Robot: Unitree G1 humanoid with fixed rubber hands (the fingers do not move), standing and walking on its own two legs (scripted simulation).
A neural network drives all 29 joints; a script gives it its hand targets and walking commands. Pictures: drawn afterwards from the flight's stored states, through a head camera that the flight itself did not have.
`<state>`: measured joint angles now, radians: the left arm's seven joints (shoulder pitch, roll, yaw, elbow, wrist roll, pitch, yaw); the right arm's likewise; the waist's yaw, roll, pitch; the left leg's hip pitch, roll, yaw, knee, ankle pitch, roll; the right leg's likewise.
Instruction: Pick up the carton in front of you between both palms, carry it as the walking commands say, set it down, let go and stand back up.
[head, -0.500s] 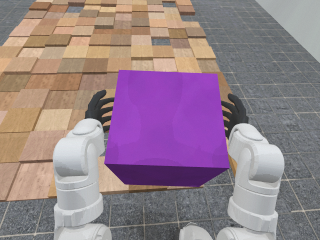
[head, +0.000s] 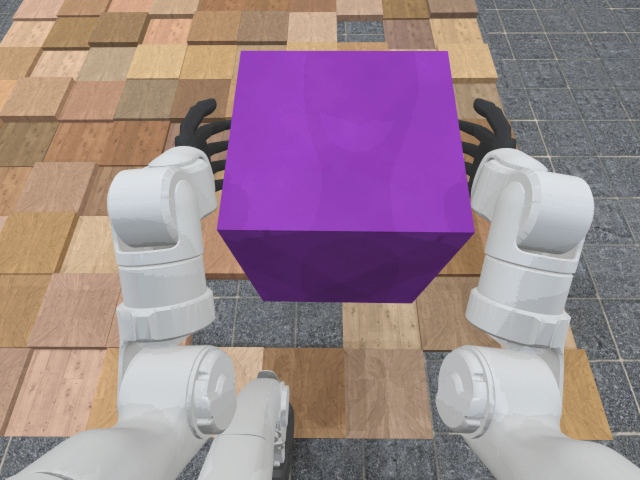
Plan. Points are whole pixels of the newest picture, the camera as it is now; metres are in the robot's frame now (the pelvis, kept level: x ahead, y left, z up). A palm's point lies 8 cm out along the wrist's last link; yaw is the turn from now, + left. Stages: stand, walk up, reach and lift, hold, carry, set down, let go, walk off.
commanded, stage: carry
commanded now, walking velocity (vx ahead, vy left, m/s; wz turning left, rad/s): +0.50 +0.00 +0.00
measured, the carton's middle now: (340, 197) +0.42 +0.01 +0.07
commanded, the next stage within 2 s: none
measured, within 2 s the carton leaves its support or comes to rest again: neither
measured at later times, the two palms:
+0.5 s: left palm out of the picture +0.75 +0.09 +0.21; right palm out of the picture +0.74 -0.21 +0.21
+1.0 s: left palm out of the picture +1.05 +0.12 +0.13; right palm out of the picture +1.05 -0.18 +0.13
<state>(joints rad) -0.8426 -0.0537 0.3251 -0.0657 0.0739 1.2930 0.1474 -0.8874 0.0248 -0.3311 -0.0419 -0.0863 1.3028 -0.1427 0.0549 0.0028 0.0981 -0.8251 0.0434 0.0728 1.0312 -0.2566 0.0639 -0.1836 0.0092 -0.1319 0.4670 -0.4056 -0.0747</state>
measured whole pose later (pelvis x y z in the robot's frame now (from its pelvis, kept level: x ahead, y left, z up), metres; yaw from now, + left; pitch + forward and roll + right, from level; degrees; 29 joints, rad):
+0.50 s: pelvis +0.36 -0.03 +0.02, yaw -2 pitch +4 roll +1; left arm -0.85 -0.02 0.28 -0.06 0.13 1.32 0.09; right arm -0.90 -0.05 -0.25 0.03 0.00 1.30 -0.15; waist -0.03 0.03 0.00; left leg -0.29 0.02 0.01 1.02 -0.55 0.02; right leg -0.50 0.02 -0.10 0.57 -0.04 -0.10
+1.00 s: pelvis +0.68 -0.02 +0.02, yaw -1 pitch +5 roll +2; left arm -0.74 0.01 0.28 0.15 0.06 1.25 0.11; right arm -0.76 0.05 -0.24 0.16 -0.13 1.23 -0.12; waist -0.02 -0.03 0.02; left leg -0.60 -0.04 0.18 0.66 -0.15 0.14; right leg -0.33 0.04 0.00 1.20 -0.44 -0.03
